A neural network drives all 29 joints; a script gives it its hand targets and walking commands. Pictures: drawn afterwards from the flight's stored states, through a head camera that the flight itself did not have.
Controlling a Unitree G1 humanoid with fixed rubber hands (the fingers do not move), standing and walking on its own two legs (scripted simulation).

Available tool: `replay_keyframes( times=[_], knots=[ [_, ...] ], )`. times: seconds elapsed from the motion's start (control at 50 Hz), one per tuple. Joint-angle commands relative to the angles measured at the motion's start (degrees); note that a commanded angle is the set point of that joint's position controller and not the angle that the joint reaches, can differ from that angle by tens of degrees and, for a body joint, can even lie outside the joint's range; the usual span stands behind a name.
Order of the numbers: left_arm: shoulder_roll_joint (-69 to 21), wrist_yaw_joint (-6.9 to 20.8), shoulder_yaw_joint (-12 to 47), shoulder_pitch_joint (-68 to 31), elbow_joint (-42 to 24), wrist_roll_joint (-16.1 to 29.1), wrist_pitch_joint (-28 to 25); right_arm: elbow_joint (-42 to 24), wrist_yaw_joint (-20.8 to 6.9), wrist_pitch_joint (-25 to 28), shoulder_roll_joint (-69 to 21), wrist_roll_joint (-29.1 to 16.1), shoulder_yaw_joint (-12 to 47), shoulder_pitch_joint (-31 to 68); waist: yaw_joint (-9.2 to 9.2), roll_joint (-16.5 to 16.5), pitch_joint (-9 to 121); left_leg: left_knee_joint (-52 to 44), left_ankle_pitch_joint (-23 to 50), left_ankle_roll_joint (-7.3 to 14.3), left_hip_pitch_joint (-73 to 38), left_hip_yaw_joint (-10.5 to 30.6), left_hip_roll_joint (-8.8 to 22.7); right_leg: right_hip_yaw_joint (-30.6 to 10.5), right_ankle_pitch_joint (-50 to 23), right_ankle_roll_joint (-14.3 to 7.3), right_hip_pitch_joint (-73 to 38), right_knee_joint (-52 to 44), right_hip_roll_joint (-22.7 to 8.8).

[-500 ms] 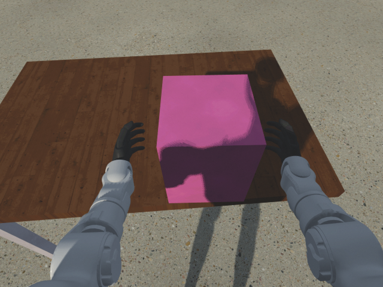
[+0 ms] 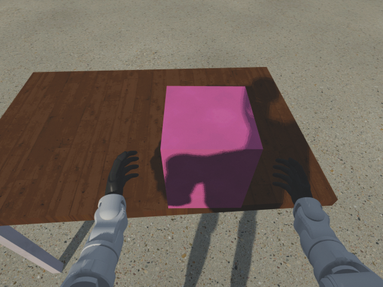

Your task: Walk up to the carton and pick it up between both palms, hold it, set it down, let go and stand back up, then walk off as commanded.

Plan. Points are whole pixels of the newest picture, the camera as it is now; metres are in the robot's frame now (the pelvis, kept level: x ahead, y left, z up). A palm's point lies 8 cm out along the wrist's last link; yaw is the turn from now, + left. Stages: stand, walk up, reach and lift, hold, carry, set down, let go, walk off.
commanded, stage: set down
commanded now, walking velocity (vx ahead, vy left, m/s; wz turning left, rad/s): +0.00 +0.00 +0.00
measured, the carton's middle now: (205, 149) +0.46 +0.03 +0.00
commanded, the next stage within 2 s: none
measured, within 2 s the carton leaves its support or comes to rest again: neither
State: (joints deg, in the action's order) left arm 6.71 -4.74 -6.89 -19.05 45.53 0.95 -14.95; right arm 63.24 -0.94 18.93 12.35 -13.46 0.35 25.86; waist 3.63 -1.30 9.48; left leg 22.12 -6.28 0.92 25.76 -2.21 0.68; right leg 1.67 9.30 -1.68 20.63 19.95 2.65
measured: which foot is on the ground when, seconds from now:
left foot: down 0.00-1.00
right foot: down 0.00-1.00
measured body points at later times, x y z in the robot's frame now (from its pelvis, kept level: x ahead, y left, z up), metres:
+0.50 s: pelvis +0.01 +0.00 +0.00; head +0.00 +0.02 +0.45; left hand +0.26 +0.22 +0.01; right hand +0.29 -0.20 +0.00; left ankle +0.04 +0.10 -0.74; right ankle +0.00 -0.10 -0.74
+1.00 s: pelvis +0.01 -0.01 +0.00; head +0.00 +0.03 +0.45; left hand +0.22 +0.22 -0.01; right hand +0.24 -0.21 -0.01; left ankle +0.04 +0.10 -0.74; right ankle +0.00 -0.10 -0.74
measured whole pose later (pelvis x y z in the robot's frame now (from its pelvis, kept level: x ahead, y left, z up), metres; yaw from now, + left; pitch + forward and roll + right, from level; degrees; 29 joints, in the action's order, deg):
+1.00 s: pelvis +0.01 -0.01 +0.00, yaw +0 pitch +1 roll -1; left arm 7.1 -7.1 -1.1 12.7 13.8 1.8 -4.6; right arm 29.9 -3.2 13.9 9.9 -13.5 0.3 -9.6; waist 3.6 -4.3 3.3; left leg 22.1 -8.5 0.9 15.0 -2.2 0.7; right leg 1.6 11.5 -2.4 9.9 19.9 2.7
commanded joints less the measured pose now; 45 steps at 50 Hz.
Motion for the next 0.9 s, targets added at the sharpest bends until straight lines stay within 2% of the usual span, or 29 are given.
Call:
replay_keyframes(
  times=[0.0,0.04,0.08,0.1,0.14,0.18,0.2,0.22,0.24,0.28,0.32,0.36,0.38,0.4,0.44,0.46,0.48,0.5,0.52,0.56,0.58,0.62,0.68,0.7,0.74,0.76,0.78,0.8,0.88],
  knots=[
    [3.8,-1.0,4.9,-11.4,-14.1,5.0,-1.8,-19.8,-2.0,2.6,7.0,-4.3,3.1,10.8,-1.15,-0.1,12.1,1.6,7.7,-2.1,-23.4,1.8,0.8,-1.6,3.9,0.7,-3.6,-1.3,-1.2],
    [3.2,-1.0,4.7,-6.9,-13.1,3.8,-1.2,-18.1,-2.0,2.1,5.4,-4.9,3.8,4.8,-1.60,-0.8,9.7,0.4,5.8,-1.8,-23.1,1.9,0.6,-1.9,4.9,0.5,-5.6,-2.2,-1.7],
    [3.5,-1.2,5.6,-11.4,-9.7,4.2,-0.1,-16.8,-2.5,1.1,5.6,-3.2,1.9,8.3,-1.71,-0.3,8.2,-0.6,-0.4,-1.6,-21.3,1.8,0.7,-2.1,10.7,0.3,-2.8,-2.6,-2.0],
    [2.1,-1.5,5.6,-1.7,-15.6,3.6,-0.3,-19.9,-2.7,1.7,5.4,-3.8,3.0,-0.8,-1.50,-1.0,7.9,-0.8,3.1,-1.6,-25.1,2.0,1.1,-1.4,6.6,0.3,-4.7,-2.7,-1.6],
    [3.0,-2.3,5.7,-5.3,-17.7,3.5,0.1,-20.2,-3.0,1.4,6.0,-3.8,2.2,1.8,-1.32,1.2,8.6,-1.0,1.0,-2.1,-24.6,2.5,1.1,-1.3,9.6,-0.2,-3.3,-2.6,-1.5],
    [1.6,-2.1,5.9,-3.1,-14.4,2.9,1.1,-18.2,-2.8,0.7,4.8,-3.8,2.5,-0.1,-1.59,0.2,5.3,-1.3,-0.1,-2.0,-24.1,2.2,1.0,-1.9,9.7,-0.1,-3.6,-3.2,-1.9],
    [1.4,-1.8,6.0,4.3,-18.1,2.7,1.4,-22.1,-3.2,1.3,5.5,-3.9,2.6,-6.5,-1.52,-0.3,5.8,-1.5,3.3,-1.7,-26.8,2.7,1.2,-1.8,6.0,-0.2,-5.3,-3.5,-1.7],
    [1.9,-1.6,5.9,3.6,-18.5,2.3,1.4,-23.0,-2.9,1.9,4.6,-4.6,3.5,-5.8,-1.37,0.8,6.3,-0.8,4.5,-1.9,-26.4,2.2,0.5,-1.7,5.3,0.0,-5.4,-3.3,-1.7],
    [3.8,-2.3,6.0,0.2,-23.7,3.2,1.0,-26.9,-2.9,2.6,5.6,-4.4,3.0,-3.5,-1.42,1.6,10.0,-0.2,4.5,-1.9,-26.8,1.9,0.5,-1.8,5.2,0.0,-5.6,-2.3,-1.5],
    [1.6,-2.4,7.4,5.3,-25.4,2.1,1.7,-25.5,-3.2,2.7,5.6,-4.6,2.4,-8.1,-1.90,3.2,7.4,-0.5,7.8,-2.5,-27.9,2.8,0.9,-1.8,2.3,-0.7,-5.9,-2.3,-1.0],
    [2.0,-2.7,8.1,8.3,-31.2,2.7,2.6,-28.7,-3.5,2.8,7.1,-4.5,1.1,-11.2,-2.81,3.5,8.5,-0.1,10.6,-2.6,-30.1,3.6,1.2,-1.4,0.3,-1.1,-5.6,-2.3,-0.8],
    [1.0,-1.6,8.3,15.7,-30.9,2.4,2.7,-32.2,-2.9,3.4,5.5,-4.5,3.2,-17.3,-3.09,1.3,6.4,0.1,13.7,-2.0,-30.0,2.7,0.2,-1.9,-4.3,-0.6,-9.3,-2.7,-1.3],
    [3.4,-1.8,7.3,6.7,-31.5,3.1,2.5,-33.8,-2.9,3.3,5.7,-3.7,1.9,-9.4,-2.97,1.4,8.5,0.6,10.9,-2.0,-26.7,2.7,-0.1,-2.3,-1.4,-0.3,-7.5,-1.8,-1.3],
    [2.5,-1.7,8.9,14.8,-34.9,3.2,3.2,-35.0,-3.0,3.2,5.8,-3.6,0.9,-17.0,-3.74,0.8,7.0,-0.3,11.6,-1.8,-29.8,3.3,0.5,-1.8,-2.9,-0.5,-8.1,-2.2,-0.6],
    [2.6,-1.6,7.3,18.2,-35.6,2.2,3.6,-35.2,-2.8,2.6,5.3,-4.1,2.1,-20.5,-2.75,1.5,4.1,-1.0,11.8,-2.0,-28.8,3.1,0.2,-2.2,-2.6,-0.7,-9.7,-2.8,-1.3],
    [1.7,-1.4,7.2,24.0,-36.8,2.2,4.1,-37.5,-3.0,2.9,5.6,-4.1,2.3,-25.0,-2.83,-0.1,3.4,-1.3,13.5,-1.6,-31.0,3.2,0.0,-1.7,-4.4,-0.5,-9.8,-3.5,-0.5],
    [3.1,-1.3,6.4,19.4,-36.5,2.6,3.7,-38.0,-2.5,2.6,5.3,-3.7,3.0,-21.3,-2.38,1.4,2.3,-1.1,11.9,-1.5,-27.0,2.3,-0.6,-3.1,-4.1,-0.1,-10.0,-3.0,-1.8],
    [2.6,-0.5,8.0,21.7,-35.0,3.5,4.3,-37.4,-2.3,1.8,4.3,-3.8,2.9,-24.7,-3.20,-0.4,0.4,-1.2,12.2,-1.4,-28.0,2.3,-0.6,-3.3,-4.3,-0.1,-9.7,-3.4,-1.6],
    [2.9,-0.6,7.8,25.2,-37.7,3.6,4.2,-41.4,-2.3,2.3,4.7,-3.9,2.5,-26.4,-3.07,-1.7,0.3,-1.9,11.3,-0.9,-27.8,2.5,-0.4,-2.7,-3.0,0.2,-10.4,-3.5,-1.3],
    [3.9,-1.1,7.2,21.2,-39.5,4.1,4.2,-43.3,-2.1,1.5,4.5,-3.2,2.1,-23.8,-2.89,-1.7,-0.5,-2.1,6.8,-0.7,-26.9,1.7,-0.4,-2.7,2.1,0.2,-7.7,-3.7,-1.7],
    [3.8,-0.9,7.4,19.5,-34.9,4.7,4.0,-42.4,-1.9,0.7,3.3,-2.3,2.1,-22.3,-2.34,-1.5,-4.6,-2.6,1.9,-0.5,-24.5,1.2,-0.8,-3.6,7.5,-0.1,-6.3,-4.3,-2.7],
    [5.1,-1.1,7.6,22.3,-39.1,5.2,4.8,-45.0,-1.6,0.0,2.8,-1.8,1.6,-27.0,-2.93,-1.6,-6.1,-3.6,0.4,-0.2,-24.7,0.6,-0.9,-3.7,8.3,0.2,-6.9,-4.7,-2.9],
    [4.7,-1.7,7.1,25.1,-38.8,5.4,5.8,-47.0,-1.7,-1.6,2.5,-0.7,0.6,-30.3,-2.05,-3.8,-7.0,-4.7,-3.0,-0.2,-26.7,0.4,0.0,-3.3,13.0,-0.3,-5.8,-6.4,-2.6],
    [5.6,-2.3,8.1,21.9,-42.1,6.1,5.7,-48.2,-2.2,-2.2,4.2,-0.6,-0.1,-27.9,-2.24,-1.6,-5.7,-4.4,-3.2,-0.4,-25.8,0.8,0.0,-3.5,13.4,-0.6,-3.7,-5.8,-2.7],
    [4.0,-2.2,7.9,25.1,-38.4,5.7,6.6,-47.0,-2.1,-2.6,2.9,0.0,0.0,-31.4,-1.91,-1.3,-7.3,-4.7,-3.7,-0.7,-26.7,-0.1,-0.1,-3.5,13.8,-0.6,-3.4,-6.1,-3.1],
    [4.5,-2.4,8.6,25.3,-40.4,5.7,6.8,-48.6,-2.0,-2.6,2.9,-0.3,0.0,-31.3,-2.38,-0.6,-6.4,-4.0,-2.2,-0.5,-26.7,0.2,-0.4,-3.6,11.9,-0.8,-3.2,-5.9,-3.2],
    [4.6,-2.9,8.7,25.9,-45.3,5.1,6.3,-49.6,-2.4,-2.5,3.3,-1.8,1.0,-33.3,-1.17,2.4,-3.7,-3.8,0.5,-1.0,-28.1,0.2,-0.3,-3.4,10.0,-1.1,-3.9,-5.3,-3.0],
    [3.4,-2.7,9.8,26.9,-42.1,4.5,7.2,-47.5,-2.7,-2.8,3.9,-0.9,-0.1,-33.1,-2.42,1.8,-5.9,-3.8,0.1,-1.1,-29.2,0.4,-0.3,-3.1,10.1,-1.3,-2.8,-5.6,-2.7],
    [2.4,-2.3,8.8,29.2,-39.4,2.9,9.0,-45.0,-2.7,-3.9,3.3,-0.3,-0.1,-35.5,-1.98,3.0,-8.2,-4.1,0.0,-1.4,-29.1,0.1,-0.3,-3.4,10.8,-1.5,-2.8,-6.3,-3.0]
  ],
)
